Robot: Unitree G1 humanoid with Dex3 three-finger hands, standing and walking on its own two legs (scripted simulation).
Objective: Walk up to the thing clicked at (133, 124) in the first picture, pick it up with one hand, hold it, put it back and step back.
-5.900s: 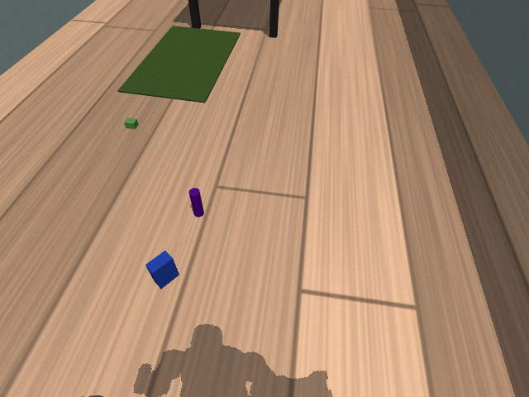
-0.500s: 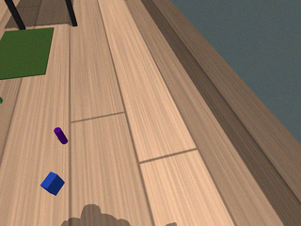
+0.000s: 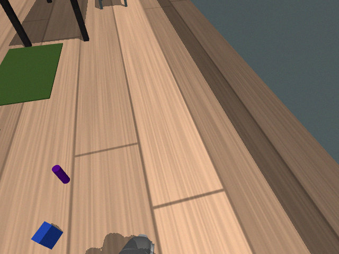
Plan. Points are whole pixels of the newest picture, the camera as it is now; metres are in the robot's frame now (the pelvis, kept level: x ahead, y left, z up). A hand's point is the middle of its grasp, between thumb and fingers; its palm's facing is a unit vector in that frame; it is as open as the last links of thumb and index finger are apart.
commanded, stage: walk up
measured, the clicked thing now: out of the picture +1.01 +1.45 -0.76
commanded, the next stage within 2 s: none
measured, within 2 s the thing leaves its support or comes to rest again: neither
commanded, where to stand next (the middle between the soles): +1.04 +0.01 m, yaw -1 degrees
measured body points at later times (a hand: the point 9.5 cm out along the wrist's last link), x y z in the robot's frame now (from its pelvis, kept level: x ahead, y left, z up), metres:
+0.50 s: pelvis +0.26 +0.01 -0.01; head +0.28 +0.00 +0.44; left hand +0.35 +0.34 -0.11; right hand +0.31 -0.32 -0.12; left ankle +0.22 +0.15 -0.74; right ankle +0.38 -0.13 -0.73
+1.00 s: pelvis +0.51 +0.03 -0.03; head +0.52 +0.04 +0.42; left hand +0.52 +0.36 -0.15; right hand +0.62 -0.29 -0.12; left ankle +0.60 +0.14 -0.74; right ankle +0.40 -0.12 -0.71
